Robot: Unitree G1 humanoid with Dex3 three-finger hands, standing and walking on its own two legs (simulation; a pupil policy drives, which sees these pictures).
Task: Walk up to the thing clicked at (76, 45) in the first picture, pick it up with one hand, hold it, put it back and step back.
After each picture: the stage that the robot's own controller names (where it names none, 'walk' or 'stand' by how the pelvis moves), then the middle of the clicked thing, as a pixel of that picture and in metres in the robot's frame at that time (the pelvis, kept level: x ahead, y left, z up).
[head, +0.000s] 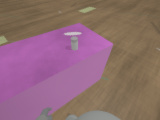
stand; (74, 43) +0.66 +0.19 +0.04
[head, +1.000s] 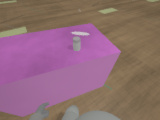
rise first; (76, 44) +0.62 +0.18 +0.06
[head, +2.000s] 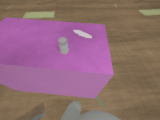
rise first; (63, 45) +0.50 +0.29 +0.07
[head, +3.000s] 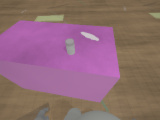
stand; (70, 47) +0.53 +0.20 +0.07
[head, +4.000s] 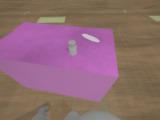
stand; (72, 47) +0.56 +0.19 +0.05
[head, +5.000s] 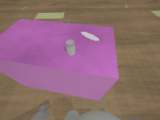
stand; (70, 47) +0.54 +0.20 +0.05
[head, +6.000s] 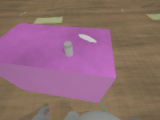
stand; (68, 49) +0.54 +0.21 +0.05
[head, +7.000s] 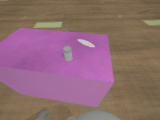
stand; (67, 53) +0.52 +0.22 +0.04
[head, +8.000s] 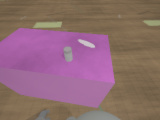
stand; (68, 54) +0.52 +0.22 +0.04
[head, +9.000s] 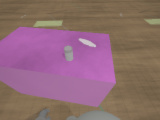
rise first; (68, 53) +0.52 +0.21 +0.04
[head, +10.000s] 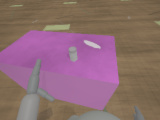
rise first; (73, 54) +0.52 +0.21 +0.04
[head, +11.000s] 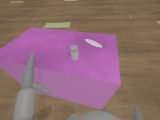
go down; (74, 52) +0.53 +0.20 +0.05
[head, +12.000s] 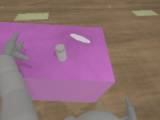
go down; (61, 52) +0.49 +0.21 +0.06
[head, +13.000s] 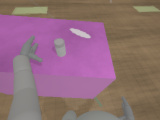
close in; (60, 47) +0.50 +0.21 +0.08
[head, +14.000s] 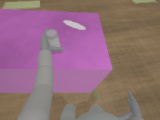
close; (53, 40) +0.53 +0.22 +0.10
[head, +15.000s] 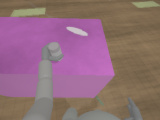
lift; (56, 52) +0.45 +0.22 +0.10
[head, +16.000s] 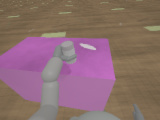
lift; (69, 52) +0.35 +0.15 +0.25
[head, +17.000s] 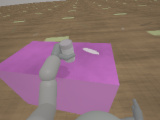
hold; (67, 51) +0.34 +0.16 +0.28
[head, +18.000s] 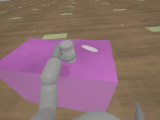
hold; (68, 52) +0.33 +0.15 +0.27
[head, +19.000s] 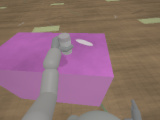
crouch; (65, 44) +0.43 +0.17 +0.23
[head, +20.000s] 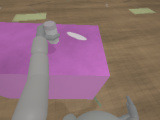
lower; (51, 33) +0.52 +0.23 +0.21
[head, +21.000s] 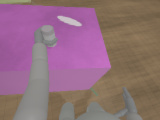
lower; (49, 36) +0.54 +0.22 +0.11
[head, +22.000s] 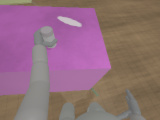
lower; (49, 37) +0.53 +0.22 +0.11
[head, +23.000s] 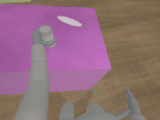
lower; (47, 37) +0.53 +0.22 +0.11
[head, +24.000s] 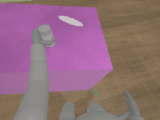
lower; (47, 36) +0.53 +0.23 +0.11
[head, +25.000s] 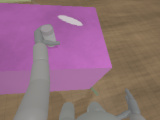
open; (49, 36) +0.54 +0.22 +0.11
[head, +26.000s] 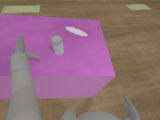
sink last; (58, 45) +0.50 +0.21 +0.09
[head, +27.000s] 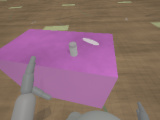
sink last; (73, 49) +0.57 +0.22 +0.08
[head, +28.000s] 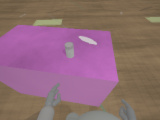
stand; (69, 50) +0.52 +0.21 +0.07
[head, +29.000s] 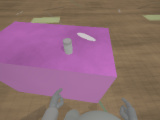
stand; (68, 46) +0.54 +0.22 +0.08
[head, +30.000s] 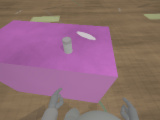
stand; (67, 45) +0.54 +0.22 +0.10
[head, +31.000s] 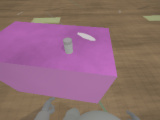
stand; (68, 46) +0.54 +0.22 +0.09
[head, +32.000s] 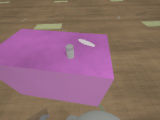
walk; (70, 51) +0.56 +0.21 +0.04
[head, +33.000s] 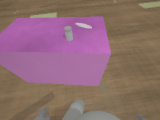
walk; (68, 33) +0.71 +0.27 +0.06
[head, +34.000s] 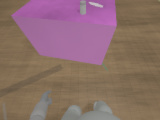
walk; (82, 7) +1.07 +0.16 +0.08
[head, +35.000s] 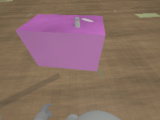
stand; (77, 22) +1.14 +0.24 +0.06
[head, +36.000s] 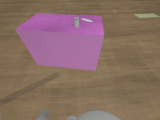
stand; (76, 22) +1.15 +0.25 +0.04
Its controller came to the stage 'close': yes
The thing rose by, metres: 0.22
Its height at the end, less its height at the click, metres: +0.00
